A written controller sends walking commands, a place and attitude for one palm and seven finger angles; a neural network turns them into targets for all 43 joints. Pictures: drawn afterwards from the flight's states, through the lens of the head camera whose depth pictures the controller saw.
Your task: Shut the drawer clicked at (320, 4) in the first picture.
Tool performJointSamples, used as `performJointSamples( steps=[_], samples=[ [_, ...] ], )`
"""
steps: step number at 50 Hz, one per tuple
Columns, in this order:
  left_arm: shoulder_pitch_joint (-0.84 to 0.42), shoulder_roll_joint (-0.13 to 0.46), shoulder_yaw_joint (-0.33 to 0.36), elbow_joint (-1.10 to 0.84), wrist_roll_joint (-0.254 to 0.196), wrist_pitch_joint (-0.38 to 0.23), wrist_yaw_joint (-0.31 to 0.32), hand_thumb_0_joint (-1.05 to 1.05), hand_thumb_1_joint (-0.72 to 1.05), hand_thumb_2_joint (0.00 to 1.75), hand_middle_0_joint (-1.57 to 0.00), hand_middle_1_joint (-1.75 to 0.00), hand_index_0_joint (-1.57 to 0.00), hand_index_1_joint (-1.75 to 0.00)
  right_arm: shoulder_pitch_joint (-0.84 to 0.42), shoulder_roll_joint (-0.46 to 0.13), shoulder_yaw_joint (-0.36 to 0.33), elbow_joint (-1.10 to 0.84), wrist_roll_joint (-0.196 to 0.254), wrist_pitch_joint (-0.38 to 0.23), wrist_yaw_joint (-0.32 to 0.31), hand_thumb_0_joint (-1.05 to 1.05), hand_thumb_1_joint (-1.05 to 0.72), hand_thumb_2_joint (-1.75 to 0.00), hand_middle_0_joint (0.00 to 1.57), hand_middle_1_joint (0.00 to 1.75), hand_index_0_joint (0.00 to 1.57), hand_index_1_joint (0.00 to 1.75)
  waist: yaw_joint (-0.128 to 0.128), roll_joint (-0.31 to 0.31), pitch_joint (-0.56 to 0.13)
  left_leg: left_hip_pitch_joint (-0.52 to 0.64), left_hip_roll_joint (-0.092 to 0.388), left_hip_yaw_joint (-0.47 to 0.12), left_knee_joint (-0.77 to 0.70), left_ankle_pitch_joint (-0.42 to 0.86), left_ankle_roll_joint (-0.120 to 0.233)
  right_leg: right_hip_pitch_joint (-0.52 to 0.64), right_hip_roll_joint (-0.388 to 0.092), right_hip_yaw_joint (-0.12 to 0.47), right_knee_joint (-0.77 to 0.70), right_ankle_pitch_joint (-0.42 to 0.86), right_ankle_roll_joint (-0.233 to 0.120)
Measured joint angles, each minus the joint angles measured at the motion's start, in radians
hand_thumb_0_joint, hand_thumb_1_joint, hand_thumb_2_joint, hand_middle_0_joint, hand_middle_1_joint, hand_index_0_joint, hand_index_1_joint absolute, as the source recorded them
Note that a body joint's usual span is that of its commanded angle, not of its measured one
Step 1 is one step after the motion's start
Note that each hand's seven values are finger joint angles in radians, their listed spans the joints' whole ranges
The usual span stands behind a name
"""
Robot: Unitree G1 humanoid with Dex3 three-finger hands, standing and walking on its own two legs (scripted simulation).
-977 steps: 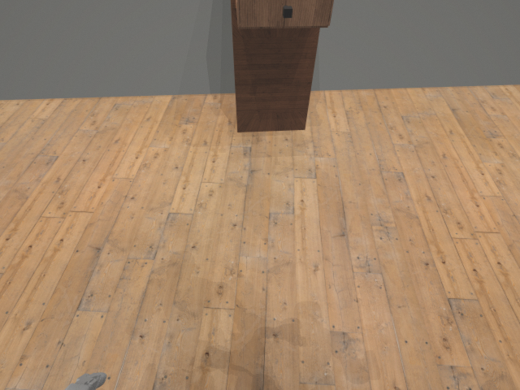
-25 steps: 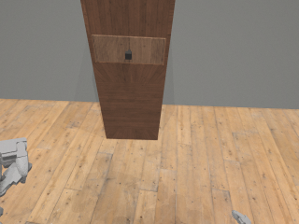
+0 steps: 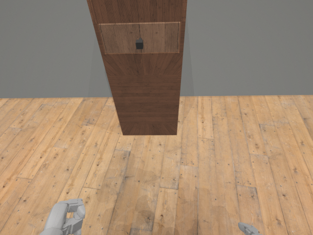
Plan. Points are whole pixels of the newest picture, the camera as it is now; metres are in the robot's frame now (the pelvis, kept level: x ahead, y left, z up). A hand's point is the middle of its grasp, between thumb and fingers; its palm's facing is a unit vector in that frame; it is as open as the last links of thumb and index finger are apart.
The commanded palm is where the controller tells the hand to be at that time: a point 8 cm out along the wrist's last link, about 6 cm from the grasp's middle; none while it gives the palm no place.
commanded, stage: let the arm hang, fingers relaxed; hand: left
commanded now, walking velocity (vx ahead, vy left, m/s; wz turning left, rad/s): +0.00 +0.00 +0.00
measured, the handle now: (139, 42) +0.94 +0.13 +0.05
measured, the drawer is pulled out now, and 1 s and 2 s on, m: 0.00 0.00 0.00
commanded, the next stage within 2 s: look to check the result in 0.92 s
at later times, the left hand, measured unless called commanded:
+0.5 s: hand out of the picture -0.03 +0.20 -0.15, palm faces +0.00 -0.97 -0.25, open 6.4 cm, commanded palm none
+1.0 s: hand out of the picture +0.04 +0.19 -0.14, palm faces -0.01 -0.97 -0.24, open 7.4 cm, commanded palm none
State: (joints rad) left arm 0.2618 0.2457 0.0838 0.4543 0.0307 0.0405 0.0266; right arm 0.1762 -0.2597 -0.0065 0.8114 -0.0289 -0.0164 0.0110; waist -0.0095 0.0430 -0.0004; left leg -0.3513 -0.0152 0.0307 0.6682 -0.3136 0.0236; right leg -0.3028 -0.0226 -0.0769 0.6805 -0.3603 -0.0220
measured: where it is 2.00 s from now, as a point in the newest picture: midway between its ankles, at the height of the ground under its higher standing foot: outside the picture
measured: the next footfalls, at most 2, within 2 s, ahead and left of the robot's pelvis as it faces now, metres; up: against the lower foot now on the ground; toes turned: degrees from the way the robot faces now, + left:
none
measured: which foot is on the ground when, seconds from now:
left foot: down 0.00-1.00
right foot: down 0.00-1.00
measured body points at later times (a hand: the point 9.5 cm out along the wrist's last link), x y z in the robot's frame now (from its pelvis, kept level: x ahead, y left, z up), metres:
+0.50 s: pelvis -0.01 +0.00 +0.02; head +0.01 -0.01 +0.47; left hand -0.03 +0.25 -0.13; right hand -0.01 -0.23 -0.14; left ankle +0.02 +0.11 -0.72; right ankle -0.01 -0.10 -0.72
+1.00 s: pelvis +0.00 -0.01 +0.02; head +0.01 -0.02 +0.47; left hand +0.04 +0.24 -0.13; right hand +0.00 -0.24 -0.14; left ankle +0.02 +0.11 -0.72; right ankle -0.01 -0.10 -0.72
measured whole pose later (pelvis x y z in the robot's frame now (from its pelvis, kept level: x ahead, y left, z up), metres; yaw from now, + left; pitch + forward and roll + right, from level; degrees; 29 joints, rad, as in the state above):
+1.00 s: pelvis +0.00 -0.01 +0.02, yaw -1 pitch -2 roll +0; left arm 0.18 0.20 0.02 1.14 0.01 -0.01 0.02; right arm 0.24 -0.19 -0.01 1.13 -0.02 0.00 -0.02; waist -0.01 0.02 0.06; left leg -0.18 0.01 0.04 0.38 -0.17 0.01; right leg -0.13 0.01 -0.06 0.37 -0.21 -0.03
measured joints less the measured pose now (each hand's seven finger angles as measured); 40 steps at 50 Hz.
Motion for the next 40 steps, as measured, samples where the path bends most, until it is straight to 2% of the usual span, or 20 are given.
performJointSamples(
  steps=[4, 5, 8, 15, 27, 32, 40],
  samples=[
    [-0.01, -0.063, -0.076, 0.311, -0.004, 0.021, -0.01, 0.01, 0.9, 0.9, -1.16, -1.37, -1.16, -1.37, -0.009, 0.024, 0.013, 0.05, -0.004, 0.018, -0.009, 0.01, -0.9, -0.89, 0.2, 0.29, 0.2, 0.3, -0.009, -0.044, 0.044, 0.047, 0.011, 0.004, -0.079, 0.041, -0.006, 0.043, 0.014, 0.005, -0.079, 0.03, -0.006],
    [-0.009, -0.06, -0.069, 0.359, 0.007, 0.012, 0.016, 0.01, 0.9, 0.9, -1.13, -1.37, -1.13, -1.33, -0.005, 0.034, 0.014, 0.067, -0.002, 0.02, -0.012, 0.01, -0.9, -0.89, 0.2, 0.29, 0.2, 0.3, -0.007, -0.055, 0.053, 0.055, 0.014, 0.001, -0.1, 0.053, -0.008, 0.054, 0.019, 0.002, -0.105, 0.045, -0.008],
    [0.001, -0.029, -0.066, 0.474, -0.01, -0.002, 0.004, 0.01, 0.9, 0.9, -1.02, -1.29, -1.02, -1.21, 0.017, 0.053, 0.016, 0.123, 0.0, 0.028, -0.019, 0.01, -0.9, -0.89, 0.2, 0.29, 0.2, 0.3, 0.01, -0.069, 0.07, 0.077, 0.024, -0.008, -0.154, 0.085, -0.014, 0.086, 0.032, -0.006, -0.18, 0.086, -0.012],
    [0.04, -0.016, -0.08, 0.644, -0.022, -0.02, -0.01, 0.01, 0.9, 0.9, -0.76, -0.96, -0.76, -0.92, 0.059, 0.065, 0.01, 0.239, 0.009, 0.041, -0.027, 0.01, -0.9, -0.89, 0.2, 0.29, 0.2, 0.3, 0.03, -0.039, 0.083, 0.119, 0.025, -0.007, -0.226, 0.123, -0.011, 0.138, 0.037, -0.006, -0.273, 0.136, -0.01],
    [0.002, -0.048, -0.08, 0.714, -0.025, -0.033, -0.004, 0.0, 0.9, 0.9, -0.33, -0.45, -0.32, -0.45, 0.087, 0.09, 0.004, 0.315, 0.01, 0.034, -0.03, 0.01, -0.9, -0.89, 0.2, 0.29, 0.2, 0.3, 0.014, -0.013, 0.07, 0.149, 0.015, 0.008, -0.269, 0.147, -0.004, 0.15, 0.028, 0.008, -0.287, 0.149, -0.004],
    [-0.034, -0.06, -0.077, 0.701, -0.024, -0.04, -0.003, 0.0, 0.9, 0.9, -0.25, -0.36, -0.24, -0.36, 0.092, 0.095, 0.001, 0.323, 0.008, 0.028, -0.032, 0.01, -0.9, -0.89, 0.2, 0.29, 0.2, 0.3, 0.006, -0.017, 0.059, 0.152, 0.015, 0.011, -0.273, 0.147, -0.005, 0.149, 0.027, 0.011, -0.283, 0.146, -0.005],
    [-0.074, -0.068, -0.074, 0.684, -0.024, -0.048, -0.004, 0.0, 0.9, 0.9, -0.21, -0.31, -0.2, -0.31, 0.086, 0.09, -0.003, 0.326, 0.007, 0.019, -0.034, 0.01, -0.9, -0.89, 0.2, 0.29, 0.2, 0.3, -0.003, -0.022, 0.05, 0.162, 0.017, 0.013, -0.281, 0.147, -0.008, 0.156, 0.03, 0.015, -0.288, 0.145, -0.007]
  ],
)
